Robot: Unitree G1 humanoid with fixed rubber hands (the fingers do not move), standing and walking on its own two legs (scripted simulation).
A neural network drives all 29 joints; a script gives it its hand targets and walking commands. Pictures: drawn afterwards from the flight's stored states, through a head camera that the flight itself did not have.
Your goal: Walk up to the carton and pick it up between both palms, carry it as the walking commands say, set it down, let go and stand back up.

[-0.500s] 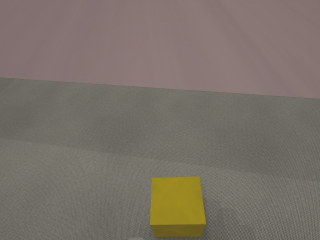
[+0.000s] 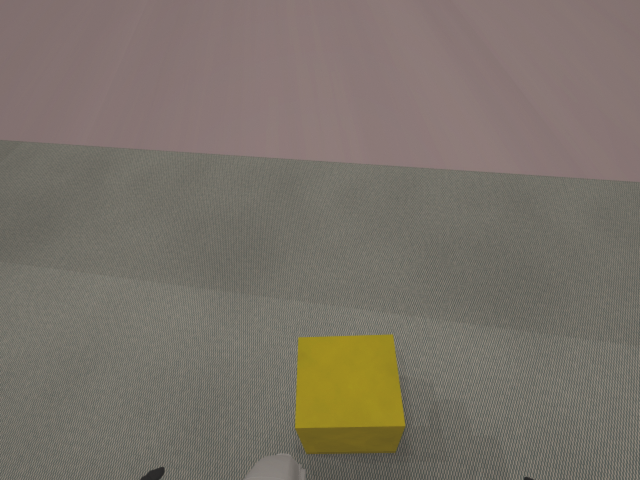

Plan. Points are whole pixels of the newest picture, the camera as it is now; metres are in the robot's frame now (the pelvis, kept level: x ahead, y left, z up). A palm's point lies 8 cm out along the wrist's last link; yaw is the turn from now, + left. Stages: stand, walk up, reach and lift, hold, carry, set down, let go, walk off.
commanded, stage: walk up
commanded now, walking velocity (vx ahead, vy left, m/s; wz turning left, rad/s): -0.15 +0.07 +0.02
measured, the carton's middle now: (348, 396) +0.42 +0.01 -0.62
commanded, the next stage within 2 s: none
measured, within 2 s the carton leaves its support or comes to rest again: neither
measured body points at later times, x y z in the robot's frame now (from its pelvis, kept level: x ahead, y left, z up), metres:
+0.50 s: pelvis -0.04 +0.04 +0.01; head -0.02 +0.07 +0.46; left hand +0.05 +0.30 -0.13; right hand +0.08 -0.21 -0.09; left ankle -0.04 +0.15 -0.73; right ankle -0.05 -0.08 -0.69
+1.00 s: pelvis -0.05 +0.02 +0.01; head -0.05 +0.01 +0.46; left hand +0.04 +0.28 -0.11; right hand +0.07 -0.22 -0.12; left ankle -0.04 +0.15 -0.73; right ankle -0.08 -0.07 -0.73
